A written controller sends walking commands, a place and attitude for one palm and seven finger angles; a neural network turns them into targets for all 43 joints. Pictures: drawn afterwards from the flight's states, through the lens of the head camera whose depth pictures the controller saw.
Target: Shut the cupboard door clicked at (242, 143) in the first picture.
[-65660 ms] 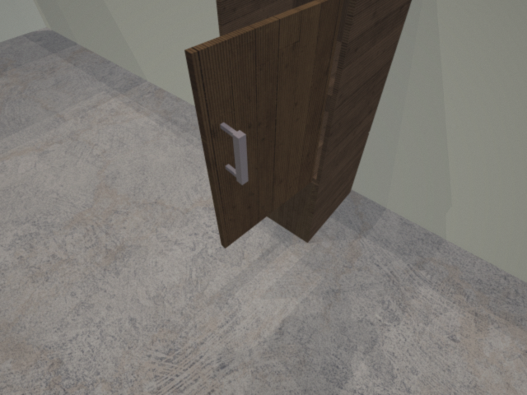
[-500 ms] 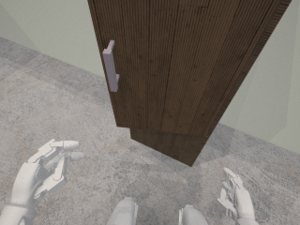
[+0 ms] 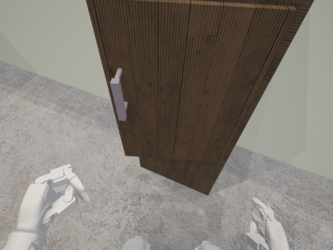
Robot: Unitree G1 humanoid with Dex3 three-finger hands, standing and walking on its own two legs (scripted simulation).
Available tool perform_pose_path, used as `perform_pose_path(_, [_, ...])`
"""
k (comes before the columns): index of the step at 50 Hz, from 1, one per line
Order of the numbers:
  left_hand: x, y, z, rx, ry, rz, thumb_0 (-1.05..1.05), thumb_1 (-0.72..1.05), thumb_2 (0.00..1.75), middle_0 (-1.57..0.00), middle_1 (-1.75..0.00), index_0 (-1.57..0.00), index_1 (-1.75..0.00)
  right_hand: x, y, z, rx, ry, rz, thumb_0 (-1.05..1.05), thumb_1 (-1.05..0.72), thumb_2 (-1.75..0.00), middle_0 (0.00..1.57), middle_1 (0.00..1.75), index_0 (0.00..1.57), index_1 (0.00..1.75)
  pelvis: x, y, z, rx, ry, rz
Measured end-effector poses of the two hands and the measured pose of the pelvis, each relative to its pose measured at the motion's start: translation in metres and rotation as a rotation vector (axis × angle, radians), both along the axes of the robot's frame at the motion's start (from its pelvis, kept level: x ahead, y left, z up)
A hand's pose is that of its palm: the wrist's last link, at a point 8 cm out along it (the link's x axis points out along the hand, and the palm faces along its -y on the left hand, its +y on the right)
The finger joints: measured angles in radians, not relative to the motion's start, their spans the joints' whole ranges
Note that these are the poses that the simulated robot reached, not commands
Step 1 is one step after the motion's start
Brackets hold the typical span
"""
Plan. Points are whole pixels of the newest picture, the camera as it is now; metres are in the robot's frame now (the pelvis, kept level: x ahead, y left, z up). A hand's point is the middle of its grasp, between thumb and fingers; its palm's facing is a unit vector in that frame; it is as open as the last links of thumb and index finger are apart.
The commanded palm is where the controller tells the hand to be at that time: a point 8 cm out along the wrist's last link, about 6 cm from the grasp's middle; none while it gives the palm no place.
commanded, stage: raise the hand and make a fist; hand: left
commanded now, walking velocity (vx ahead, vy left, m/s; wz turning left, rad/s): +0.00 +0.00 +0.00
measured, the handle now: (120, 95) +0.47 +0.16 +0.10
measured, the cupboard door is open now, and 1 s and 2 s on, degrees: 20 20 20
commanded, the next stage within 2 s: bring the fist close to the handle in 0.80 s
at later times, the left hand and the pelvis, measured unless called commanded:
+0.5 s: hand (87, 175) +0.24 +0.18 +0.10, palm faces +0.00 -1.00 -0.05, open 3.1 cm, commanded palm +0.22 +0.23 +0.11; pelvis +0.02 -0.01 +0.02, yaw +0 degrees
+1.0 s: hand (88, 177) +0.24 +0.18 +0.10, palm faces +0.01 -1.00 -0.05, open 3.1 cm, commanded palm +0.23 +0.22 +0.11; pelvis +0.01 -0.01 +0.02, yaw +0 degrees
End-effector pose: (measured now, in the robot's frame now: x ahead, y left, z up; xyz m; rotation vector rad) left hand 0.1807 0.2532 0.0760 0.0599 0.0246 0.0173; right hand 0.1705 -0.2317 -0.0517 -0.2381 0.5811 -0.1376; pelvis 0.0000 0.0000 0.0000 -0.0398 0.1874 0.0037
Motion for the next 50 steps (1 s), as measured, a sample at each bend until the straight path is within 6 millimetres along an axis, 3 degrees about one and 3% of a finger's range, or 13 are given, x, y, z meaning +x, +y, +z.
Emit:
perform_pose_path(10, [0.015, -0.007, 0.013, -0.006, -0.004, -0.006, 0.02, 0.9, 0.9, -1.22, -1.42, -1.22, -1.42, 0.011, 0.006, 0.007, 0.029, -0.007, 0.03, 0.02, -0.9, -0.9, 0.21, 0.3, 0.2, 0.3, 0.007, -0.004, 0.009, 0.005, -0.019, 0.003])
perform_pose_path(25, [0.041, -0.02, 0.03, -0.014, -0.018, -0.02, 0.02, 0.9, 0.9, -1.29, -1.5, -1.29, -1.5, 0.003, -0.01, 0.011, 0.026, 0.034, -0.006, 0.02, -0.9, -0.9, 0.21, 0.3, 0.2, 0.3, 0.016, -0.009, 0.021, 0.019, -0.041, -0.003])
perform_pose_path(50, [0.037, -0.023, 0.029, -0.01, -0.027, -0.01, 0.02, 0.9, 0.9, -1.3, -1.5, -1.3, -1.5, 0.003, -0.01, 0.01, 0.035, 0.026, 0.002, 0.02, -0.9, -0.9, 0.21, 0.3, 0.2, 0.3, 0.012, -0.011, 0.022, 0.025, -0.051, -0.003])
